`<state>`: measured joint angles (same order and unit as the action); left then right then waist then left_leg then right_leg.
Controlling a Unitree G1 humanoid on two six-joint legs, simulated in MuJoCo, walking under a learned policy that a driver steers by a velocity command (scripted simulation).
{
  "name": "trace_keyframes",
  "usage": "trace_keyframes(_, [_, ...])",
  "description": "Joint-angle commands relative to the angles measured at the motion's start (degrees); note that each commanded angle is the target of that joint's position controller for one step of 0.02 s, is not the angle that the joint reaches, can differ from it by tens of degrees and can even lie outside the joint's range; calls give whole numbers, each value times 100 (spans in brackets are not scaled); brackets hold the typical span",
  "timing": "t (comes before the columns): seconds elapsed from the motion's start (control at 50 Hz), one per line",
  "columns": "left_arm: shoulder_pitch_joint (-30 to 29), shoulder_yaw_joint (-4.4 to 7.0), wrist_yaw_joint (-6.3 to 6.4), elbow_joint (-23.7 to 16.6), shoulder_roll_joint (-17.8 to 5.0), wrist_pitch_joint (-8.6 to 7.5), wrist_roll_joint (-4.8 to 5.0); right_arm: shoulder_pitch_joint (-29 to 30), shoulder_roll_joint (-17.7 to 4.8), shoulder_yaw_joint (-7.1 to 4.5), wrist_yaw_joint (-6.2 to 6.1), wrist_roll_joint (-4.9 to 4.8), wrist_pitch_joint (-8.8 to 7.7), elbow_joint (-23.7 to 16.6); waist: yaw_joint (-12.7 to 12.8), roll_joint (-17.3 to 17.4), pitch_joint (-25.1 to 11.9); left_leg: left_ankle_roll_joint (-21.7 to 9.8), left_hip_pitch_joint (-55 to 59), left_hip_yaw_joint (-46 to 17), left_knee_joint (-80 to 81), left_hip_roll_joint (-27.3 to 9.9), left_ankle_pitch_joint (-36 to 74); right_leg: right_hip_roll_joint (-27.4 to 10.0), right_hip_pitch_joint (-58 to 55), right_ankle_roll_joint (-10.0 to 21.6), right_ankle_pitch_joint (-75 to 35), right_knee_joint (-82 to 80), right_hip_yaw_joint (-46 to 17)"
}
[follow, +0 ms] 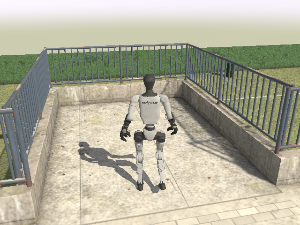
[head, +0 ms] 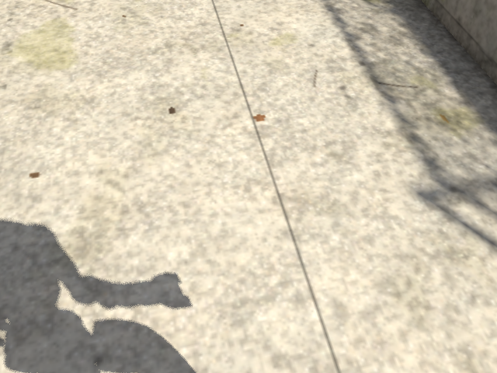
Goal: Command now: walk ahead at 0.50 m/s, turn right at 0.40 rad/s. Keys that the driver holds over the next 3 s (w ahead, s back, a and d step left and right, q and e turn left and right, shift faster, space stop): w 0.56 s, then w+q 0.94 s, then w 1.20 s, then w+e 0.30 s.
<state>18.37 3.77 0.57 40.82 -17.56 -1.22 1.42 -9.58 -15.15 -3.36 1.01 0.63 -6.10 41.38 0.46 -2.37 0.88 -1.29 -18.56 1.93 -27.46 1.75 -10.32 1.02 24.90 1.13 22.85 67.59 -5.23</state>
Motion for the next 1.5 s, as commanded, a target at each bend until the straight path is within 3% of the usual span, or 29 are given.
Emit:
trace_keyframes(0.02, [-144, 126, -40, -519, -376, -78, 7, -296, -545, -127, -3, 10, -49, -90, -109, 879, -32, -964, 1059, -1798, 1645, -1528, -141, -581, 1314, -27, -387, -174, -204])
trace_keyframes(0.12, [-746, -11, -104, -671, -129, -148, -100, -424, -897, -212, -10, -98, -71, 167, -154, 608, 16, -1133, 1154, -983, 1929, -1504, 1006, -711, 1398, -120, -1443, -1720, 74])
trace_keyframes(0.26, [-1887, -63, -271, -978, -145, -280, -15, -1080, -1185, -240, -29, -231, 128, 569, -519, 690, 230, -890, 1670, -542, 1727, -1603, 1354, -450, 874, 14, -2051, -3430, 501])
trace_keyframes(0.3, [-1818, -14, -294, -1000, -270, -292, -27, -1096, -1267, -259, -51, -260, 199, 652, -361, 774, 178, -790, 1944, -525, 1424, -1719, 1954, -338, 577, 183, -1703, -3686, 580])
trace_keyframes(0.34, [-707, 185, -251, -665, -598, -286, -91, -1011, -1231, -221, -88, -273, 251, 682, 293, 699, -506, -547, 1735, -120, 76, -1402, 3496, -20, -1168, 464, -1834, -4060, 852])
trace_keyframes(0.36, [257, 320, -184, -445, -926, -255, -122, -981, -1003, -112, -110, -171, 232, 596, 718, 466, -1195, -320, 817, 100, -1292, -1154, 2731, -566, -2754, 726, -1974, -3833, 265])
trace_keyframes(0.38, [761, 441, -135, -370, -1593, -222, -194, -1490, -370, 113, -70, -56, 124, 363, 539, -990, -1978, 101, -1524, 227, -3625, -252, -331, -2131, -4827, 1658, -1310, -4104, -2404])
trace_keyframes(0.4, [884, 335, -150, -352, -1177, -218, -119, -1349, -656, 60, -40, -122, 4, 466, 676, -988, -2387, 78, -2239, -644, -4454, -128, -2294, -2387, -4884, 1871, -706, -4834, -3680])
trace_keyframes(0.42, [488, 221, -166, -353, -925, -241, -105, -874, -1036, -60, -2, -289, -50, 306, 609, -683, -1434, 5, -2746, -670, -4715, -460, -1980, -2175, -4185, 1596, -583, -4941, -2850])
trace_keyframes(0.48, [-411, 66, -210, -399, -439, -293, -160, -542, -889, -71, -30, -146, 31, 284, 57, -303, -340, 52, -2097, -532, -3850, -1009, -803, -1490, -2112, 1267, -1617, -5447, -1269])
trace_keyframes(0.56, [-481, 123, -191, -220, -555, -440, -145, -509, -584, -11, -61, -90, 225, 295, -181, -203, -121, 268, -1850, -482, -3172, -1046, -94, -1353, -1447, 1375, -2369, -5944, -577])
trace_keyframes(0.68, [-126, 179, -80, 124, -757, -458, -174, 516, -397, 87, 66, -166, 198, 63, 210, -57, 206, 198, -1780, -375, -1245, -797, 1660, -1262, -1684, 1018, -2353, -6169, 488])
trace_keyframes(0.8, [159, 248, -17, 464, -856, -300, -81, 1094, -481, 71, 250, -168, 193, -331, 353, -13, 374, -165, -2103, -273, -571, -592, 1011, -1681, -2965, 778, -2970, -5685, 850])
trace_keyframes(0.84, [35, 286, 39, 447, -994, -212, -75, 812, -632, -9, 285, -143, 204, -365, 138, -191, 84, -359, -1516, 81, -576, -285, 397, -1657, -3170, 613, -4812, -4963, 1053])
trace_keyframes(0.88, [-24, 252, 138, 362, -959, -102, -103, -620, -1117, -302, 220, -155, 238, -40, -593, -73, -794, -682, 575, 253, -351, 165, 478, -1278, -2581, 279, -5843, -2892, 1450])
trace_keyframes(0.9, [311, 123, 154, 134, -643, -175, -218, -1410, -1760, -507, 122, -153, 286, 41, -693, 852, -1513, -1363, 2728, -1756, -411, -1032, 456, -821, -587, -55, -3971, -773, 1546])
trace_keyframes(0.92, [502, -78, 58, 49, -131, -364, -282, -1307, -1795, -469, 127, -266, 270, -49, -404, 1753, -2157, -2234, 4056, -4679, 628, -2057, -538, 339, 1313, -343, 795, 894, 704])
trace_keyframes(0.94, [15, 37, -57, -23, -638, -563, -71, -1380, -1384, -336, 125, -220, 254, -73, -716, 1209, -2091, -1991, 4076, -4576, 968, -1992, -1003, -18, 1932, -173, 770, 1213, -173])
trace_keyframes(0.96, [-453, 36, -103, -187, -710, -666, 80, -1183, -1179, -288, 100, -174, 234, -95, -699, 912, -1357, -1771, 3406, -3757, 985, -1797, -741, -253, 2139, -55, 368, 1022, -63])
trace_keyframes(0.98, [-655, 22, -76, -239, -650, -714, -15, -854, -1094, -260, 93, -145, 220, -147, -479, 361, -804, -1628, 2513, -3170, 1053, -1576, -178, -482, 2001, -22, -16, 465, -5])
trace_keyframes(1.04, [-516, 97, -28, -234, -644, -558, -215, -310, -856, -188, 29, -65, 224, -377, -6, 532, -431, -1594, 1110, -2479, 1369, -1212, 1024, -719, 1104, -175, -404, -451, 2])
trace_keyframes(1.12, [-931, 13, 0, -380, -362, -427, -249, -473, -1089, -270, -104, -132, 214, -336, -57, 505, -163, -1499, 411, -1836, 1527, -918, 1452, -587, 985, -487, -1376, -1745, 199])
trace_keyframes(1.24, [-1990, -27, -121, -640, -315, -536, -115, -1021, -1123, -300, -194, -218, 337, -153, -484, 703, -78, -1107, 429, -1956, 1176, -749, 544, -131, 270, -508, -2768, -3630, 157])
trace_keyframes(1.34, [-1278, 168, -151, -489, -671, -658, -96, -950, -946, -272, -209, -185, 415, -203, 22, 942, -312, -795, 912, -2562, 99, -778, 640, -110, -829, -67, -1983, -4299, 145])
trace_keyframes(1.36, [-621, 252, -108, -406, -883, -687, -190, -919, -665, -169, -185, -145, 394, -278, 345, 724, -888, -602, 543, -2265, -936, -483, 573, -624, -2018, 229, -1870, -4197, -245])
trace_keyframes(1.38, [120, 367, -63, -327, -1354, -662, -302, -1418, -299, -54, -182, -170, 352, -410, 371, -418, -1770, -198, -996, -1482, -2818, 242, -842, -1893, -4070, 910, -1256, -4275, -2016])
trace_keyframes(1.4, [433, 390, -118, -135, -1317, -573, -183, -1705, -461, -28, -186, -262, 312, -514, 290, -1716, -2013, -40, -2338, -1150, -4097, 241, -2463, -2621, -4597, 1406, 266, -4852, -4035])
trace_keyframes(1.44, [-114, 193, -88, -274, -619, -493, -143, -894, -1095, -200, -183, -240, 365, -496, 432, -454, -647, 45, -2766, -1052, -4683, -295, -1567, -2173, -3295, 980, 574, -5102, -2691])
trace_keyframes(1.5, [-598, 85, -67, -188, -354, -475, -219, -650, -824, -217, -119, -207, 439, -605, 101, -442, -1, 87, -2204, -902, -4103, -725, -849, -1592, -1944, 809, -943, -5526, -1151])
